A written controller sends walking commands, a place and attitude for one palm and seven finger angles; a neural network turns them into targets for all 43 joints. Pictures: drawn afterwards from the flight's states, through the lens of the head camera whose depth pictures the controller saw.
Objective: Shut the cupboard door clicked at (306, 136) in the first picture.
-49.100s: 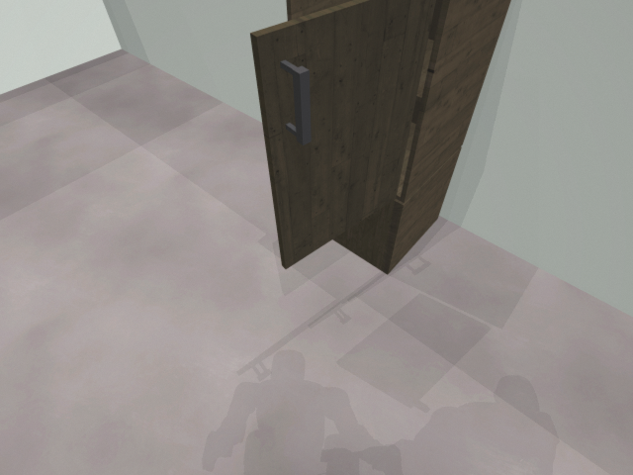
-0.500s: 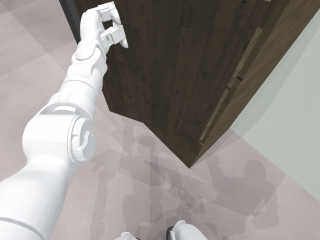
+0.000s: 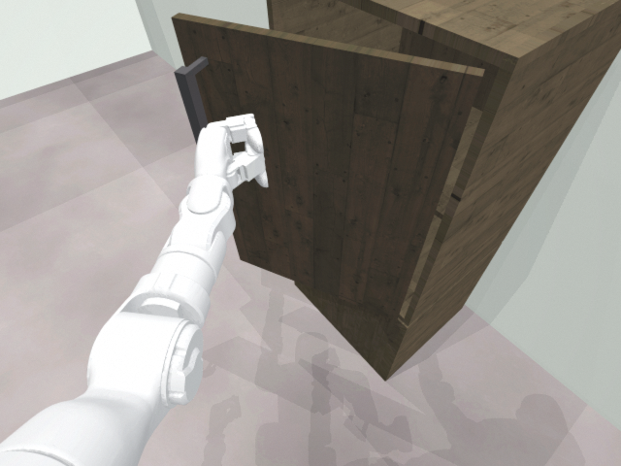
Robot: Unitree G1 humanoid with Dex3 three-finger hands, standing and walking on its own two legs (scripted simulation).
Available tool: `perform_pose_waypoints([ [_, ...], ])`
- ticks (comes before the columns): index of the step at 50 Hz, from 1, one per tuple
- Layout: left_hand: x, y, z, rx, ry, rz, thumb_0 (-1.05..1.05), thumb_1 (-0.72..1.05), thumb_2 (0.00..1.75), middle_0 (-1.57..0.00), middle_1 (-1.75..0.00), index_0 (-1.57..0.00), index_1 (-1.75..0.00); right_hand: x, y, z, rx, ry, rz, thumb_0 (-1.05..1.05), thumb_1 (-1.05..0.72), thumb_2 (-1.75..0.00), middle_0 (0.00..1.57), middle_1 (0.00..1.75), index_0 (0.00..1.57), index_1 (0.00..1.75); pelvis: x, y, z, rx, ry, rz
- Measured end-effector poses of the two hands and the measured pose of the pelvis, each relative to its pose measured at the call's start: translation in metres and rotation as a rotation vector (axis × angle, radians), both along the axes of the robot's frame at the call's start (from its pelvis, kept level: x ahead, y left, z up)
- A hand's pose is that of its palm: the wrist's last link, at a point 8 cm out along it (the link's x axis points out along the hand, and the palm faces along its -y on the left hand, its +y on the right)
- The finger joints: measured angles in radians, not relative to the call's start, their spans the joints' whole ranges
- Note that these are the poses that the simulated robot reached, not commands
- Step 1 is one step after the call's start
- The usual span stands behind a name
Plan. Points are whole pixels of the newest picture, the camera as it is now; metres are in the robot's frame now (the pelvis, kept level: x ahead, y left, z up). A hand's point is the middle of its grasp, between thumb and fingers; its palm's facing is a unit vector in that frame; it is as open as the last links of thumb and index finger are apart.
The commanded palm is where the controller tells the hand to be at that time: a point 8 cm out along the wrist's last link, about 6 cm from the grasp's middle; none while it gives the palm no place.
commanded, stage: pull the fist back off the door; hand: left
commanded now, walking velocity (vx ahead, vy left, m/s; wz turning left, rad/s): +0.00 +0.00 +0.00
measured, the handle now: (203, 105) +0.62 +0.14 +0.15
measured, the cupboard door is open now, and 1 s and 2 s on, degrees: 26 26 26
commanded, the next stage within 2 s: draw the hand back to the body in 0.22 s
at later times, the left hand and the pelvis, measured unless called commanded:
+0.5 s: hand (251, 164) +0.45 +0.06 +0.17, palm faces +0.01 -1.00 +0.07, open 3.1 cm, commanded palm +0.39 +0.12 +0.16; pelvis -0.01 +0.01 +0.00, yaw -2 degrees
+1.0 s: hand (135, 276) +0.29 +0.17 +0.16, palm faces +0.06 -0.99 -0.14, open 3.1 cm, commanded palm +0.26 +0.22 +0.18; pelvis -0.01 +0.02 +0.02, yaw +1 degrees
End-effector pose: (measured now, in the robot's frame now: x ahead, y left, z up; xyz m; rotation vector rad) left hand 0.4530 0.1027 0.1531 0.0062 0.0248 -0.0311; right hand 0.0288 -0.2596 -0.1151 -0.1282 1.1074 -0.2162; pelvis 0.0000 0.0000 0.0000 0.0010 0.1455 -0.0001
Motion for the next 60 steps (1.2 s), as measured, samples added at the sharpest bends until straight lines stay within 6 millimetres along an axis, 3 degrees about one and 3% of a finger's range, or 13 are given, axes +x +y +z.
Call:
perform_pose_waypoints([
  [5,-0.021,-0.001,-0.019,-0.057,0.023,0.027,0.01,0.90,0.90,-1.30,-1.50,-1.30,-1.50,0.027,-0.002,0.010,-0.032,-0.098,0.026,0.01,-0.91,-0.89,0.20,0.29,0.20,0.30,-0.010,0.001,0.002,0.001,-0.031,0.001],
  [11,-0.034,-0.003,0.012,0.004,-0.151,0.008,0.02,0.90,0.90,-1.30,-1.50,-1.30,-1.50,0.048,0.009,0.011,-0.016,-0.178,0.054,0.01,-0.91,-0.89,0.20,0.29,0.20,0.30,-0.016,0.002,0.001,0.006,-0.049,0.004],
  [14,-0.029,-0.006,0.016,0.055,-0.093,-0.011,0.01,0.90,0.90,-1.30,-1.50,-1.30,-1.50,0.048,0.017,0.009,0.004,-0.171,0.058,0.01,-0.91,-0.89,0.20,0.29,0.20,0.30,-0.018,0.003,0.001,0.005,-0.052,0.015],
  [18,-0.020,-0.011,0.007,0.009,0.042,-0.005,0.01,0.90,0.90,-1.30,-1.50,-1.30,-1.50,0.040,0.023,0.006,0.014,-0.138,0.054,0.01,-0.90,-0.89,0.20,0.30,0.20,0.30,-0.019,0.005,0.002,0.004,-0.045,0.018],
  [22,-0.019,-0.008,0.004,-0.096,0.006,0.019,0.01,0.90,0.90,-1.30,-1.50,-1.30,-1.50,0.026,0.026,0.004,0.016,-0.113,0.040,0.01,-0.90,-0.89,0.20,0.30,0.20,0.30,-0.016,0.007,0.003,0.009,-0.037,-0.006],
  [27,-0.040,0.024,0.007,-0.028,-0.146,0.051,0.01,0.90,0.90,-1.30,-1.50,-1.29,-1.50,0.016,0.025,0.003,0.037,-0.107,0.003,0.01,-0.90,-0.89,0.20,0.30,0.20,0.30,-0.007,0.008,0.004,0.015,-0.049,-0.041],
  [32,-0.076,0.067,-0.007,0.016,-0.068,0.056,0.01,0.90,0.90,-1.30,-1.50,-1.30,-1.50,0.026,0.022,0.008,0.032,-0.109,-0.005,0.02,-0.90,-0.89,0.20,0.30,0.20,0.30,-0.004,0.008,0.008,0.006,-0.099,-0.033],
  [36,-0.106,0.088,-0.001,-0.017,-0.061,0.050,0.02,0.90,0.90,-1.30,-1.50,-1.30,-1.50,0.059,0.020,0.020,-0.012,-0.185,0.038,0.02,-0.90,-0.89,0.20,0.30,0.20,0.30,-0.006,0.011,0.011,-0.003,-0.139,-0.010],
  [42,-0.141,0.095,0.026,-0.010,-0.151,0.006,0.01,0.90,0.90,-1.29,-1.48,-1.28,-1.49,0.125,0.035,0.050,-0.033,-0.383,0.132,0.02,-0.91,-0.89,0.20,0.29,0.20,0.30,-0.010,0.015,0.012,-0.004,-0.176,0.020],
  [48,-0.170,0.109,0.015,0.107,-0.127,0.055,0.01,0.90,0.90,-1.20,-1.38,-1.20,-1.39,0.167,0.063,0.078,-0.006,-0.503,0.189,0.02,-0.90,-0.89,0.20,0.29,0.20,0.30,-0.012,0.018,0.016,-0.001,-0.198,0.021],
  [53,-0.203,0.135,0.004,0.173,-0.100,0.142,0.01,0.90,0.90,-1.09,-1.26,-1.08,-1.26,0.172,0.082,0.079,0.015,-0.475,0.230,0.01,-0.90,-0.89,0.20,0.30,0.20,0.30,-0.008,0.020,0.020,-0.005,-0.213,0.023],
  [60,-0.238,0.172,0.034,0.289,-0.175,0.278,0.02,0.90,0.90,-0.91,-1.06,-0.90,-1.06,0.159,0.095,0.055,0.039,-0.370,0.264,0.01,-0.90,-0.89,0.20,0.30,0.20,0.30,0.000,0.029,0.021,-0.009,-0.234,0.037],
])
